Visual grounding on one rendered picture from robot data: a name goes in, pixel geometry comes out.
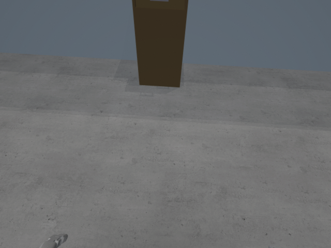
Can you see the cabinet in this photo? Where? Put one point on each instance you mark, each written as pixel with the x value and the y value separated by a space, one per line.
pixel 160 35

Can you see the robot left hand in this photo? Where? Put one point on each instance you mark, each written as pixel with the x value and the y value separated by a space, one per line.
pixel 54 241

